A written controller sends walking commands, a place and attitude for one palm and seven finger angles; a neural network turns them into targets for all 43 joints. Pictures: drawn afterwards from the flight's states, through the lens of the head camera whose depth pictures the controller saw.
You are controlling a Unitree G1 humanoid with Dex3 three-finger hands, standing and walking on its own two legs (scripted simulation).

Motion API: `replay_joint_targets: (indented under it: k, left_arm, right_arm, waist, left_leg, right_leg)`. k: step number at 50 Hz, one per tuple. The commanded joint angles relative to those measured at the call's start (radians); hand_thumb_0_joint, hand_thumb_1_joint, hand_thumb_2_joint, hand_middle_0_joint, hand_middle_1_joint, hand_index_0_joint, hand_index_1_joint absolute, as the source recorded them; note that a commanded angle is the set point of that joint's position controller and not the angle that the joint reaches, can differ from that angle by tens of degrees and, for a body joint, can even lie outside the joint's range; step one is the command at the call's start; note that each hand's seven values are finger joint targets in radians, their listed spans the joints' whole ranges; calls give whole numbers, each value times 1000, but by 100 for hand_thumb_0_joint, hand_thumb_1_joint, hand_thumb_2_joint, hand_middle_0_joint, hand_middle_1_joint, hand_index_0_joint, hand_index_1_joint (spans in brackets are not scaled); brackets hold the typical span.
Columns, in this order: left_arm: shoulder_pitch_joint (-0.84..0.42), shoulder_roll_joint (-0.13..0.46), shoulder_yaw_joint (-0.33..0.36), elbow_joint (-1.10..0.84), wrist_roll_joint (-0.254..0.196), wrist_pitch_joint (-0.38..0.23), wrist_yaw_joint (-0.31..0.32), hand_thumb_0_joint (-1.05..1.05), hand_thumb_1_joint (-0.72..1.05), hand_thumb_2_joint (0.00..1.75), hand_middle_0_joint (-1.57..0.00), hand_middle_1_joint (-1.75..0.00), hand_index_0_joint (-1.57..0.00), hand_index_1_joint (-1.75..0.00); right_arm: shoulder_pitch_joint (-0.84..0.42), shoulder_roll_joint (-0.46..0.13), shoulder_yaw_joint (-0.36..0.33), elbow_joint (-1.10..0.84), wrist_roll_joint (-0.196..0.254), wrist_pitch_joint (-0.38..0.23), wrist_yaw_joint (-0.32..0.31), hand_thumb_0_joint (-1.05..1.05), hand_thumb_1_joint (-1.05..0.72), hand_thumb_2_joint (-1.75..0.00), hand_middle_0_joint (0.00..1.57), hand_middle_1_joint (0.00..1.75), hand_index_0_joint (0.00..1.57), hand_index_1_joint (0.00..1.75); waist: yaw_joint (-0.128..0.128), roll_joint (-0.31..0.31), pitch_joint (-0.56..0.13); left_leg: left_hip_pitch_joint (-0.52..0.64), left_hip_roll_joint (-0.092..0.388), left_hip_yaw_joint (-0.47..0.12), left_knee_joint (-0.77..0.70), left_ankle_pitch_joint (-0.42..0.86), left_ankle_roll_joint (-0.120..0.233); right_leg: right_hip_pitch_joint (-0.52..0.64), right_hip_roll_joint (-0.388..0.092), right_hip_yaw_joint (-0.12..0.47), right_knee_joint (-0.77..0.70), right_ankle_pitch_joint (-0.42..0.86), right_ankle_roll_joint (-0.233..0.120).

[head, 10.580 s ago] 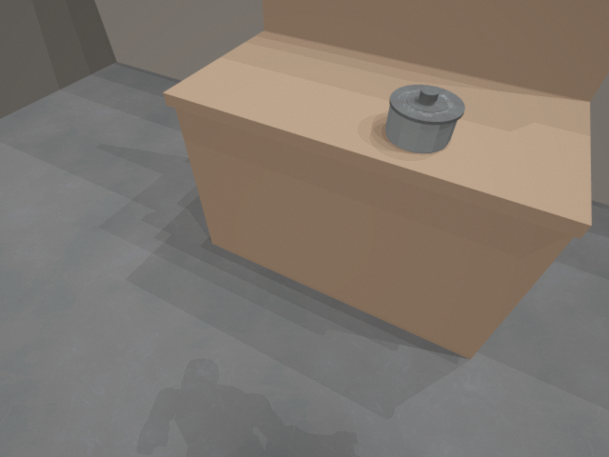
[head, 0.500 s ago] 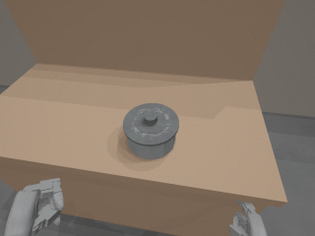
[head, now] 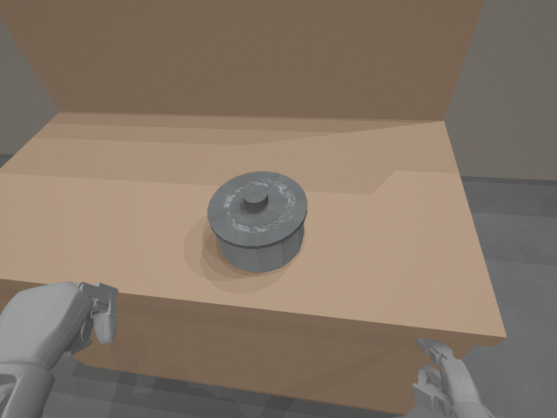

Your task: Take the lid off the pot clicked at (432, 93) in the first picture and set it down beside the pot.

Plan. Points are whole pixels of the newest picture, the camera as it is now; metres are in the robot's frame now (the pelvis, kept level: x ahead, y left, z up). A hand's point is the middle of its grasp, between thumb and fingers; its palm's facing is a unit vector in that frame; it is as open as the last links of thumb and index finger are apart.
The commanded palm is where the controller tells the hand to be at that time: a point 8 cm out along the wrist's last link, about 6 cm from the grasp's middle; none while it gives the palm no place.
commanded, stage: reach forward and open the fingers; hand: left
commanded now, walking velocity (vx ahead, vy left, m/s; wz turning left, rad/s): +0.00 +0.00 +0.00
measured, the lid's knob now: (255, 197) +0.44 +0.10 +0.07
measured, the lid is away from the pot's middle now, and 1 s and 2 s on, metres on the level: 0.00 0.00 0.00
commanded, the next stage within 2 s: move the open hand above the knob in 0.86 s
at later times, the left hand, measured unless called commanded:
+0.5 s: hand (77, 313) +0.20 +0.27 +0.11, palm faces -0.25 -0.06 -0.97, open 7.2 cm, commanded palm +0.20 +0.28 +0.18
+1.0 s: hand (70, 253) +0.27 +0.30 +0.14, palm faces -0.14 -0.09 -0.99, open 10.3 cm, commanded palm +0.25 +0.28 +0.20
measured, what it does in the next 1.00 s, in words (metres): stands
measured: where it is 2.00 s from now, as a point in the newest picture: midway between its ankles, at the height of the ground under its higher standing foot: outside the picture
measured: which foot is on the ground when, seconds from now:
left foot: down 0.00-1.00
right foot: down 0.00-1.00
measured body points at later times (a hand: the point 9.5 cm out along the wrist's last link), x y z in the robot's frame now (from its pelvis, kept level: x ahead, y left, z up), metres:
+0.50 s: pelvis -0.02 +0.02 +0.01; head +0.00 -0.03 +0.45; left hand +0.21 +0.27 +0.16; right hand +0.19 -0.20 -0.10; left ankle +0.00 +0.11 -0.73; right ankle -0.01 -0.12 -0.73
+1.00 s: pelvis -0.02 +0.04 +0.01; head +0.00 +0.00 +0.46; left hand +0.27 +0.30 +0.19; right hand +0.19 -0.17 -0.09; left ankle +0.00 +0.11 -0.73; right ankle -0.01 -0.12 -0.73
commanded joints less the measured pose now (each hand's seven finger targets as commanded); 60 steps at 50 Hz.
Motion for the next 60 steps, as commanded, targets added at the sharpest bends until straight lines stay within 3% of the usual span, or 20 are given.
replay_joint_targets:
  k: [1,7,11,14,16,19,22,26,29,32,33,34,38,41,46,47,50,53,56,60]
  left_arm:
    - [-84,281,197,-121,75,-4,-48,0,49,111,-115,-104,-115,-104]
    - [-257,243,78,-40,-7,-54,-241,0,30,121,-108,-83,-108,-83]
    - [-394,495,277,-120,19,-131,-269,0,19,124,-103,-68,-103,-68]
    - [-318,359,222,50,4,-163,-278,0,11,125,-99,-58,-99,-58]
    - [-311,342,234,123,-12,-159,-286,0,6,125,-96,-51,-96,-51]
    - [-432,225,74,51,-39,-151,-299,0,-3,127,-92,-40,-92,-40]
    - [-574,295,72,-100,-7,-174,-294,0,-11,130,-88,-29,-88,-29]
    - [-639,567,328,56,74,-172,-261,0,-22,132,-83,-15,-83,-15]
    - [-662,345,158,181,26,-143,-268,0,-28,134,-81,-8,-81,-8]
    - [-663,160,-39,79,-26,-119,-307,0,-28,134,-81,-8,-81,-8]
    - [-648,159,-58,65,-22,-112,-318,0,-28,135,-81,-8,-81,-8]
    - [-656,166,-70,10,-15,-109,-326,0,-29,136,-81,-8,-81,-8]
    - [-888,527,195,42,119,-111,-311,0,-30,138,-81,-8,-81,-8]
    - [-925,537,252,199,95,-102,-290,0,-30,138,-81,-8,-81,-8]
    - [-758,118,-90,166,-17,-56,-353,0,-30,139,-81,-8,-81,-8]
    - [-787,94,-153,133,-10,-48,-380,0,-30,139,-82,-8,-82,-8]
    - [-950,282,-48,114,67,-16,-378,0,-30,140,-82,-8,-82,-8]
    - [-1198,505,107,146,137,-27,-352,0,-30,140,-82,-8,-82,-8]
    - [-1156,527,172,140,110,-32,-341,0,-30,140,-82,-8,-82,-8]
    - [-948,118,-154,301,21,25,-401,0,-30,140,-82,-8,-82,-8]
  right_arm:
    - [-187,-93,-30,-165,29,-22,-5,0,-90,-90,20,30,20,30]
    - [-156,-98,-39,-152,43,-28,-16,0,-90,-90,20,30,20,30]
    - [-169,-107,-28,-152,28,-55,-45,0,-90,-90,20,30,20,30]
    - [-116,-84,-35,-119,29,-43,-37,0,-90,-90,20,30,20,30]
    - [-124,-101,-44,-106,41,-31,-18,0,-90,-90,20,30,20,30]
    - [-147,-105,-53,-137,47,-25,-3,0,-90,-90,20,30,20,30]
    - [-163,-91,-46,-155,36,-54,-6,0,-90,-90,20,30,20,30]
    - [-152,-110,-39,-90,25,-43,-18,0,-90,-90,20,30,20,30]
    - [-144,-97,-39,-94,46,-17,-6,0,-90,-90,20,30,20,30]
    - [-173,-94,-46,-138,54,-25,26,0,-90,-90,20,30,20,30]
    - [-176,-98,-49,-141,50,-29,31,0,-90,-90,20,30,20,30]
    - [-185,-100,-54,-147,49,-31,33,0,-90,-90,20,30,20,30]
    - [-168,-111,-36,-99,29,-23,9,0,-90,-90,20,30,20,30]
    - [-153,-108,-31,-86,40,-11,-2,0,-90,-90,20,30,20,30]
    - [-177,-89,-42,-148,58,-25,45,0,-90,-90,20,30,20,30]
    - [-176,-94,-40,-141,53,-15,54,0,-90,-90,20,30,20,30]
    - [-180,-119,-40,-133,52,-3,37,0,-90,-90,20,30,20,30]
    - [-172,-115,-25,-95,40,-18,5,0,-90,-90,20,30,20,30]
    - [-154,-111,-28,-100,38,-38,7,0,-90,-90,20,30,20,30]
    - [-154,-100,-30,-109,55,-20,51,0,-90,-90,20,30,20,30]
  waist:
    - [19,-13,-190]
    - [-37,-94,-67]
    - [-1,-27,-187]
    - [-12,-43,-107]
    - [-8,-50,-64]
    - [-31,-52,-92]
    - [-19,-2,-217]
    - [14,-10,-206]
    - [-10,-7,-91]
    - [-25,19,-145]
    - [-21,2,-158]
    - [-24,-8,-183]
    - [0,-3,-239]
    - [1,1,-167]
    - [-25,31,-193]
    - [-35,-1,-215]
    - [-35,-64,-181]
    - [-22,-10,-253]
    - [-3,70,-359]
    - [-36,-40,-210]
  left_leg:
    - [91,-7,-30,-60,261,31]
    - [70,-24,-28,-90,226,51]
    - [148,-25,-47,-90,286,54]
    - [135,-27,-47,-102,299,46]
    - [126,-24,-44,-111,287,37]
    - [133,-28,-38,-140,230,38]
    - [192,-31,-57,-151,223,47]
    - [165,-25,-77,-159,254,43]
    - [133,-18,-64,-186,209,29]
    - [182,-16,-70,-195,237,27]
    - [190,-15,-77,-201,233,28]
    - [199,-12,-83,-204,234,29]
    - [169,-2,-110,-211,216,33]
    - [149,-9,-99,-198,227,31]
    - [227,-10,-98,-168,338,20]
    - [219,-8,-96,-191,309,20]
    - [163,-10,-92,-213,189,27]
    - [174,-17,-113,-201,196,33]
    - [249,-30,-116,-152,377,36]
    - [197,-30,-89,-157,404,17]
  right_leg:
    - [78,-8,25,-103,254,-22]
    - [33,-15,-20,-156,263,15]
    - [97,-22,-1,-164,307,10]
    - [71,-16,-43,-184,281,6]
    - [39,-6,-41,-199,266,-1]
    - [38,-13,-55,-205,205,10]
    - [92,-12,-45,-197,167,6]
    - [122,-4,-36,-198,175,-16]
    - [58,-6,-65,-215,122,-12]
    - [50,-1,-73,-198,150,-9]
    - [51,0,-69,-199,153,-7]
    - [69,1,-67,-196,160,-6]
    - [121,4,-51,-177,126,-22]
    - [99,11,-53,-188,122,-35]
    - [33,6,-63,-166,201,-18]
    - [34,5,-74,-179,193,-10]
    - [61,11,-65,-187,137,-14]
    - [104,6,-54,-169,116,-29]
    - [155,3,-40,-145,253,-42]
    - [59,2,-75,-150,294,-16]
